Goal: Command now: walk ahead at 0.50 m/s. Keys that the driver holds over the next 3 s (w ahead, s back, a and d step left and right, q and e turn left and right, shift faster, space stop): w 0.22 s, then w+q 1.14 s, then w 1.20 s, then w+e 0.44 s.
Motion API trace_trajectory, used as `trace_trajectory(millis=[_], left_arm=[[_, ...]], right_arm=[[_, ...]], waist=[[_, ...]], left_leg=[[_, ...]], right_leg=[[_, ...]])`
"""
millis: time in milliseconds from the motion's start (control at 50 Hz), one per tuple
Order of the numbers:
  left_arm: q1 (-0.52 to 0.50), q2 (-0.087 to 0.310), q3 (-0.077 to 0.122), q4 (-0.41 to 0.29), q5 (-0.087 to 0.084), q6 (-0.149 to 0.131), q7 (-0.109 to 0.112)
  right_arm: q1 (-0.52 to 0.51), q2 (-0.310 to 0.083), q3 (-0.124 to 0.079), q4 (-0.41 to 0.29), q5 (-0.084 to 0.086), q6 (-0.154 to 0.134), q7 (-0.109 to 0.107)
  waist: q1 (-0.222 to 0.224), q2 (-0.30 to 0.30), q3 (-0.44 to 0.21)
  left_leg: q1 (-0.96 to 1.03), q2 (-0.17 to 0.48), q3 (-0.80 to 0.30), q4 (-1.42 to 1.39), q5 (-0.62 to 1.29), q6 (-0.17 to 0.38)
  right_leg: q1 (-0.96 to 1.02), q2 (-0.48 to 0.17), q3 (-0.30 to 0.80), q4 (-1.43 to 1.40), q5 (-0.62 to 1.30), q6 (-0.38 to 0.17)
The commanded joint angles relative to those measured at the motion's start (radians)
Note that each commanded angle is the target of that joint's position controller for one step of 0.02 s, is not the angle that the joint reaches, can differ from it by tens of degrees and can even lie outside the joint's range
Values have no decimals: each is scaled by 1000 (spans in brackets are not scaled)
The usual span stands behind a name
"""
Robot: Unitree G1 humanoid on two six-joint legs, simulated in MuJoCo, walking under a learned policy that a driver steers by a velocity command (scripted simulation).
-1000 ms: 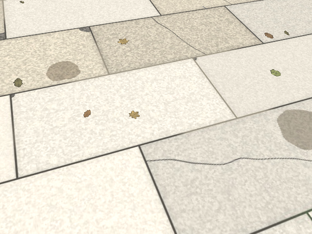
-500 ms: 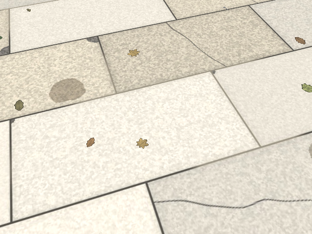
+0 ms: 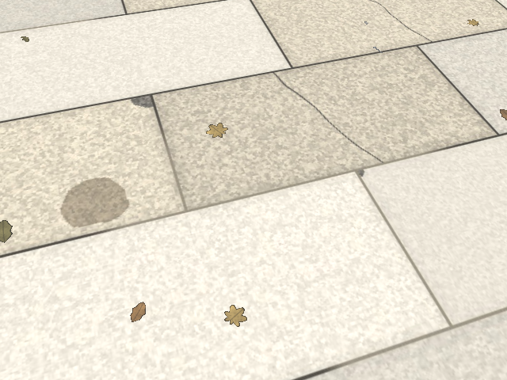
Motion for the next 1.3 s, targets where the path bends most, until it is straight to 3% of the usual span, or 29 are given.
trace_trajectory(millis=[20,80,180,260,320,360,380,400,420,440,460,480,500,540,600,720,820,860,900,920,940,960,980,1000,1020,1060,1140,1220,1300], left_arm=[[20,70,22,-60,5,0,4],[-58,53,17,-86,17,15,9],[-221,24,4,-123,14,0,-5],[-341,30,2,-165,5,-11,-24],[-326,64,13,-171,6,-26,-36],[-189,106,35,-132,9,-33,-31],[-27,158,60,-88,17,-34,-21],[112,245,81,-70,36,-30,-12],[145,238,78,-59,29,-20,-16],[107,148,54,-63,21,-19,-14],[35,114,43,-70,15,-20,-11],[-33,86,34,-72,20,-23,-12],[-77,60,28,-70,27,-28,-13],[-117,43,28,-59,34,-39,-13],[-114,72,41,-33,36,-49,-5],[-67,122,55,-2,30,-29,17],[-1,158,70,28,6,7,20],[-20,185,78,22,-4,21,24],[-49,204,83,14,-14,36,27],[-51,183,73,8,-9,35,28],[20,52,34,-37,40,19,20],[4,38,16,-66,25,-24,6],[-133,121,37,-94,-20,-53,-5],[-164,115,34,-109,-27,-68,-6],[-152,110,36,-91,-4,-71,2],[-116,123,48,-78,18,-48,4],[-177,74,38,-106,36,-18,8],[-318,42,22,-149,25,-24,-2],[-380,72,27,-183,11,-38,-18]], right_arm=[[21,-111,-28,-39,-1,-22,-1],[49,-143,-38,-12,4,-26,-12],[111,-166,-42,25,13,-13,-29],[193,-173,-45,70,25,6,-32],[187,-192,-55,79,30,22,-42],[154,-198,-57,74,30,30,-46],[154,-159,-43,65,19,30,-46],[217,-69,-16,35,3,21,-43],[294,-21,0,36,20,5,-41],[217,-134,-31,37,47,-1,-40],[143,-161,-41,12,56,-1,-42],[112,-152,-44,9,45,3,-47],[116,-135,-49,10,37,13,-48],[145,-91,-49,15,41,39,-44],[101,-70,-49,-17,33,62,-45],[-68,-42,-34,-80,26,50,-11],[-184,-47,-30,-154,26,52,18],[-153,-76,-44,-166,26,57,24],[29,-139,-82,-131,30,64,18],[202,-203,-119,-84,32,70,2],[243,-322,-144,-68,39,74,-18],[231,-309,-126,-113,30,52,-8],[215,-228,-102,-108,22,35,2],[169,-201,-93,-107,21,23,2],[96,-168,-83,-117,23,19,0],[25,-128,-67,-145,9,18,-10],[66,-172,-78,-137,17,13,-36],[115,-178,-80,-121,22,23,-51],[166,-173,-81,-96,30,31,-53]], waist=[[8,116,-80],[3,88,-28],[-49,87,11],[-85,82,43],[-48,101,32],[36,111,-44],[103,90,-166],[116,-77,-335],[95,-281,-439],[114,-167,-313],[98,-122,-184],[67,-71,-119],[36,-83,-75],[-1,-96,-49],[-11,-51,-9],[43,-7,40],[70,-3,74],[30,-36,28],[-85,-48,-81],[-170,-4,-168],[-99,256,-232],[-81,246,-394],[-130,128,-299],[-99,99,-189],[-50,36,-125],[8,69,-88],[5,64,-51],[-51,109,-20],[-72,124,-13]], left_leg=[[206,262,-311,-274,120,180],[177,258,-238,-324,182,193],[194,210,-123,-342,176,146],[281,251,-148,-300,162,143],[348,288,-199,-225,212,121],[328,253,-186,-76,392,92],[231,192,-149,123,377,59],[-87,73,-81,487,74,-2],[-321,-17,-134,718,-451,-31],[-408,42,-199,818,-414,-25],[-437,86,-171,816,-318,-17],[-399,124,-159,781,-235,-20],[-352,152,-166,739,-176,-22],[-278,175,-159,713,-122,-29],[-333,185,-164,649,-30,-45],[-341,166,-83,328,195,-45],[-372,136,-17,202,106,-2],[-275,80,37,192,9,34],[-22,-4,83,157,-35,87],[261,-21,35,96,15,128],[599,226,-404,69,-19,260],[744,374,-889,-122,-218,401],[692,357,-792,-182,-191,331],[561,320,-652,-179,-117,292],[416,274,-538,-177,-12,257],[242,217,-428,-212,126,232],[131,175,-332,-243,238,230],[84,123,-292,-232,100,170],[138,158,-371,-168,27,150]], right_leg=[[-182,-90,43,-30,82,13],[-244,-101,33,-161,181,45],[-212,-64,-7,-471,434,51],[-207,-34,-7,-591,434,39],[-152,-16,11,-654,346,12],[64,22,-26,-695,301,-18],[321,-14,-2,-662,320,-53],[705,-251,286,-636,270,-149],[841,-379,640,-784,62,-229],[739,-345,581,-832,-61,-188],[600,-321,439,-859,-34,-154],[474,-283,342,-894,46,-137],[382,-251,253,-928,122,-128],[290,-218,133,-982,214,-126],[269,-220,18,-1018,331,-144],[337,-205,-155,-1036,408,-128],[508,-253,-215,-961,547,-108],[545,-254,-246,-848,851,-86],[511,-226,-277,-569,1069,-57],[353,-185,-289,-317,925,-16],[-70,-48,-273,51,138,46],[-290,94,-21,246,-267,58],[-394,37,57,264,-185,33],[-403,-6,49,191,-91,12],[-339,-47,50,103,-23,15],[-208,-81,56,-3,51,34],[-197,-54,24,-208,184,97],[-132,4,20,-510,420,108],[-87,30,47,-627,444,88]])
